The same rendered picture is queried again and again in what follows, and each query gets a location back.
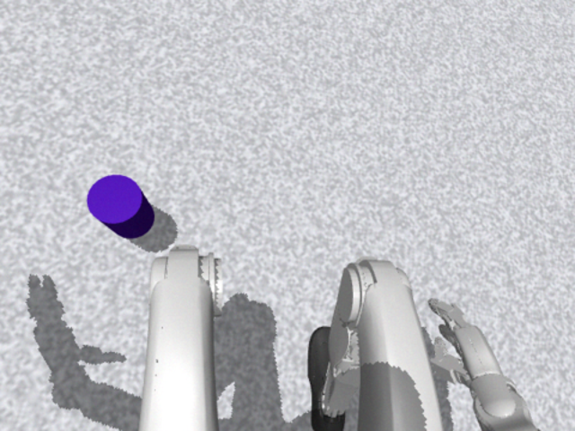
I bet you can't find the right robot foot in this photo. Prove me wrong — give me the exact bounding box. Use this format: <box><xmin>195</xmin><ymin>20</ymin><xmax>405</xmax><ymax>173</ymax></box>
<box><xmin>308</xmin><ymin>326</ymin><xmax>345</xmax><ymax>431</ymax></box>

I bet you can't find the right robot hand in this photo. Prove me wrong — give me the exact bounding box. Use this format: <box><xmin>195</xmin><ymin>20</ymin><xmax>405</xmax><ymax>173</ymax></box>
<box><xmin>428</xmin><ymin>298</ymin><xmax>504</xmax><ymax>388</ymax></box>

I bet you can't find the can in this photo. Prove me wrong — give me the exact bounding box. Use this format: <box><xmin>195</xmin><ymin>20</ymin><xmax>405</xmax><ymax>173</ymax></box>
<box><xmin>87</xmin><ymin>175</ymin><xmax>155</xmax><ymax>239</ymax></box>

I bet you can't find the right robot arm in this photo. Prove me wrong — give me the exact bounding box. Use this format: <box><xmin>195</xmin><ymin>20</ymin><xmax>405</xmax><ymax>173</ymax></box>
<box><xmin>470</xmin><ymin>374</ymin><xmax>541</xmax><ymax>431</ymax></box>

